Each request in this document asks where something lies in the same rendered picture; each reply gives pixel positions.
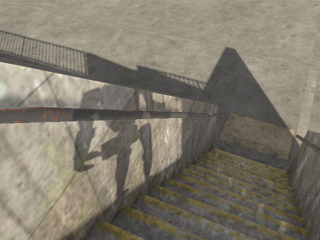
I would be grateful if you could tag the stairs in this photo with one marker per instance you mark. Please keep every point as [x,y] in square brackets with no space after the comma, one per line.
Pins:
[219,196]

